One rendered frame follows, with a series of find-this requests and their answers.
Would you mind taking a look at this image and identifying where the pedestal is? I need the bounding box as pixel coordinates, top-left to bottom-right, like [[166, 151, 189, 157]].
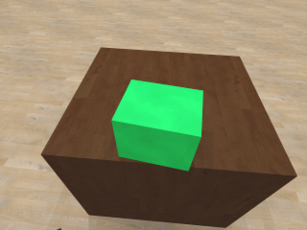
[[41, 47, 297, 228]]

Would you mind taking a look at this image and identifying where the carton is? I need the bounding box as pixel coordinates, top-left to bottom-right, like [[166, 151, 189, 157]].
[[111, 80, 203, 171]]

